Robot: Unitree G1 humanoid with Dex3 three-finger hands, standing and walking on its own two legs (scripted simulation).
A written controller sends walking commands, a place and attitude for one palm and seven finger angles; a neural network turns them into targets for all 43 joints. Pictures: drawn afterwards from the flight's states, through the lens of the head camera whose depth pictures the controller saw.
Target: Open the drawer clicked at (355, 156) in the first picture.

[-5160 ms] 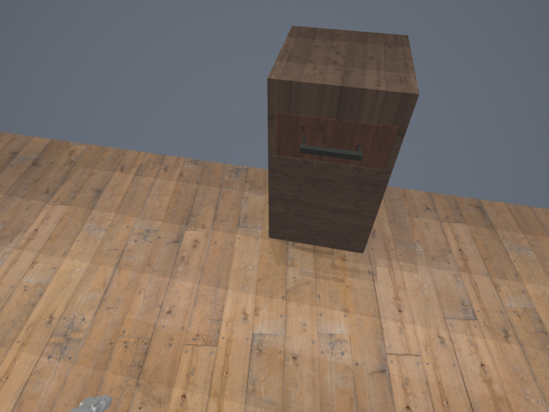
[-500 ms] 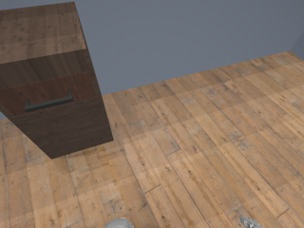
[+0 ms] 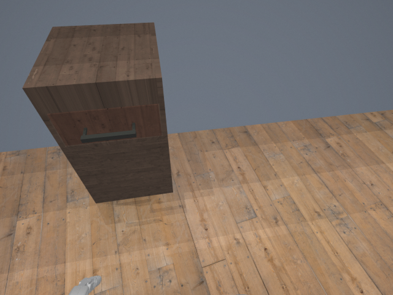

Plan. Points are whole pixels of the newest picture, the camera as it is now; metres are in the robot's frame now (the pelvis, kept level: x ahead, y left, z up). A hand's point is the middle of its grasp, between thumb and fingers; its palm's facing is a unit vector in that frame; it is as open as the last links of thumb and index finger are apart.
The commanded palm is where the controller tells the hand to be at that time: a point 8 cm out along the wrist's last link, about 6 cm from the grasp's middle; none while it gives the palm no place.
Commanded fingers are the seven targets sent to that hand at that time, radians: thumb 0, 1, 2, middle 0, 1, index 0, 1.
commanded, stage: turn to face it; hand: left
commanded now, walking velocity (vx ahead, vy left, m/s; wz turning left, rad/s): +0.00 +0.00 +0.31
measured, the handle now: (109, 132) +0.69 +0.34 -0.19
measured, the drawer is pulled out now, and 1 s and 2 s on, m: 0.00 0.00 0.00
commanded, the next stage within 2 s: take the last steps up to it in 0.20 s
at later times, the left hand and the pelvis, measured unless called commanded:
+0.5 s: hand out of the picture -0.06 +0.14 -0.15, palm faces +0.30 -0.92 -0.25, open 7.3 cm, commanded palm none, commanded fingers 0.00 0.90 0.90 -0.20 -0.30 -0.20 -0.30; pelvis -0.02 -0.04 +0.01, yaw +13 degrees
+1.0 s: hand out of the picture +0.04 +0.24 -0.18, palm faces +0.29 -0.95 -0.15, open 7.4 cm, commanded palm none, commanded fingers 0.00 0.90 0.90 -0.20 -0.30 -0.20 -0.30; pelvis +0.07 +0.06 +0.00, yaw +12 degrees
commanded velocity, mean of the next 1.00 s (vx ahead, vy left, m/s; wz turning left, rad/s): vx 0.20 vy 0.00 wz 0.06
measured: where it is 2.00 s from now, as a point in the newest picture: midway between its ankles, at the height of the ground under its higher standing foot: outside the picture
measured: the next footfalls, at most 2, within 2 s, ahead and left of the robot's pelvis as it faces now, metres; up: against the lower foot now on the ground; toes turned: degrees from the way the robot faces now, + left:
right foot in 0.12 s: +0.03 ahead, -0.13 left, +0.00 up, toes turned +2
left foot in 0.68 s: +0.01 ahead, +0.12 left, +0.00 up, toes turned +20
